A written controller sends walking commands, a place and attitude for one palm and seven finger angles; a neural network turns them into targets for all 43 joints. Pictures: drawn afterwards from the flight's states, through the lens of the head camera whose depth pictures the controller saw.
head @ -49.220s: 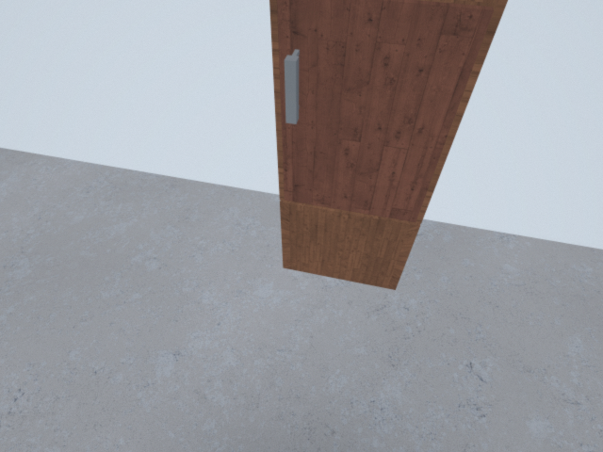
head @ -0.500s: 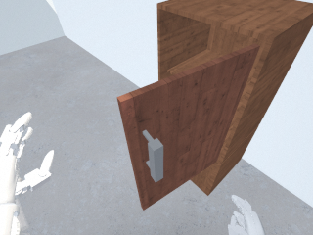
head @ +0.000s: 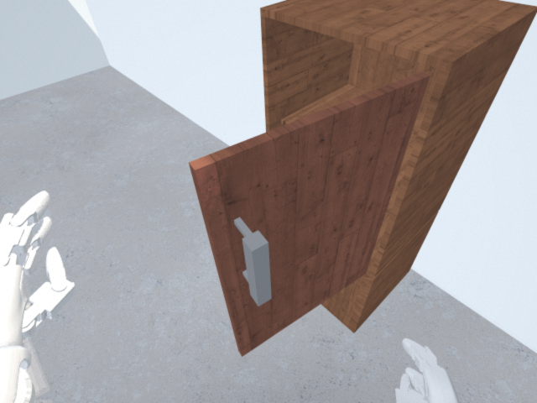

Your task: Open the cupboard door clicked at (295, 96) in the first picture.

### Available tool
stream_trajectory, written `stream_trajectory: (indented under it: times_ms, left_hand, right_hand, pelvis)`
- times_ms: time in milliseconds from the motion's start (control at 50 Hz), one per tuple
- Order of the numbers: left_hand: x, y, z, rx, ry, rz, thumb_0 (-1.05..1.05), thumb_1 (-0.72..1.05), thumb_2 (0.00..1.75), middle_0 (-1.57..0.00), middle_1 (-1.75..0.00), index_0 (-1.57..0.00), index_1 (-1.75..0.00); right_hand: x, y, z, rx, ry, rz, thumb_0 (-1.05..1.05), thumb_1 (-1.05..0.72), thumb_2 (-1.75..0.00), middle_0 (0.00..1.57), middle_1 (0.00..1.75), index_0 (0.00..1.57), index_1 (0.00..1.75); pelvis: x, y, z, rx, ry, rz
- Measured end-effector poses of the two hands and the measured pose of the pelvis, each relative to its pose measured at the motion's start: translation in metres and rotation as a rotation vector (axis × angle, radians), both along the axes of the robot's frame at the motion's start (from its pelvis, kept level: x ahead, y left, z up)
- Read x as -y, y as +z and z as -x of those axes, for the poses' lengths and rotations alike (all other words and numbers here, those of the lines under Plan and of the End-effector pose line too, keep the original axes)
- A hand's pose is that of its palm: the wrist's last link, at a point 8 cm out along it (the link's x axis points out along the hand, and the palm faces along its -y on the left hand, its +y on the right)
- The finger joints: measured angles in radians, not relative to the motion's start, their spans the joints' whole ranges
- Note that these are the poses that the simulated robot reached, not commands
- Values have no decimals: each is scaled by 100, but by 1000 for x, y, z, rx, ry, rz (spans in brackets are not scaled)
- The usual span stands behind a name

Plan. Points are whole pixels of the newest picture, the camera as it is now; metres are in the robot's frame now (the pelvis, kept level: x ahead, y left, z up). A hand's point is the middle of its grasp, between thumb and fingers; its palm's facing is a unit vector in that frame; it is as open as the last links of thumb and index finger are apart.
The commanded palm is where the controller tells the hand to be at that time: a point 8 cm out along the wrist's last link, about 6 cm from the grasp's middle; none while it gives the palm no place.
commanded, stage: step back with the hand held close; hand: left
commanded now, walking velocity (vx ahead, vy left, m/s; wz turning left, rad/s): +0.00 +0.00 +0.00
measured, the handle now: (251, 261) +0.31 +0.07 +0.05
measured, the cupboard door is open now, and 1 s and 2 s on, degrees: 80 80 80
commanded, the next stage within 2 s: stop stepping back and stand still in 1.12 s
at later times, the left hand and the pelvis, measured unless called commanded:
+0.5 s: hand (38, 314) +0.16 +0.28 +0.15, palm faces +0.34 -0.77 -0.54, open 7.4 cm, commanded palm +0.09 +0.32 +0.17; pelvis -0.06 +0.02 -0.01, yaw -2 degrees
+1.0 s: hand out of the picture +0.06 +0.30 +0.15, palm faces +0.42 -0.75 -0.51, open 7.4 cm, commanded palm -0.02 +0.35 +0.17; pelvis -0.15 +0.04 -0.03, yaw +2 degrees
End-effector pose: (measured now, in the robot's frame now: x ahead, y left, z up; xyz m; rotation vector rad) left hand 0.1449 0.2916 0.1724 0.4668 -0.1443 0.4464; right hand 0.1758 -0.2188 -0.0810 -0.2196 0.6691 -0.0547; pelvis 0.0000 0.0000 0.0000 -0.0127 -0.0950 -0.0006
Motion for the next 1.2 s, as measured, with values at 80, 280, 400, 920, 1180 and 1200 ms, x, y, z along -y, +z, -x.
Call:
stream_trajectory:
  times_ms: [80,280,400,920,1180,1200]
  left_hand:
    - [-2,4,-1,13,-3,-25,1,89,90,-21,-30,-21,-30]
    - [0,-7,-10,-83,-106,-87,1,89,90,-21,-30,-21,-30]
    - [-6,-1,5,-67,-155,-144,1,89,90,-21,-30,-21,-30]
    - [-37,-9,114,106,-95,-133,1,89,90,-21,-30,-21,-30]
    - [-55,12,167,152,-55,-114,1,89,90,-21,-30,-21,-30]
    - [-51,10,169,149,-65,-96,1,89,90,-21,-30,-21,-30]
  right_hand:
    - [1,0,3,-4,-6,-6,1,-90,-89,20,30,20,30]
    - [15,0,27,-52,-95,34,1,-90,-89,20,30,20,30]
    - [16,2,50,-65,-151,56,1,-90,-89,20,30,20,30]
    - [-23,-12,140,-68,-51,84,1,-90,-89,21,30,20,30]
    - [-45,12,183,-7,-30,51,1,-90,-89,21,30,20,30]
    - [-45,12,186,0,-23,48,1,-90,-89,21,30,20,30]
  pelvis:
    - [1,0,3,-15,1,3]
    - [-9,-2,20,-92,-27,-2]
    - [-16,-6,37,-98,-31,-8]
    - [-36,-25,129,-69,36,25]
    - [-39,-8,183,-149,-18,76]
    - [-38,-9,190,-160,-21,73]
